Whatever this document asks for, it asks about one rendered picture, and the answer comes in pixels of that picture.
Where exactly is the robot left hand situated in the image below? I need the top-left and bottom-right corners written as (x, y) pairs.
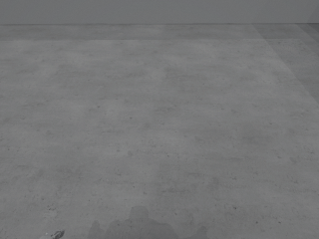
top-left (40, 229), bottom-right (65, 239)

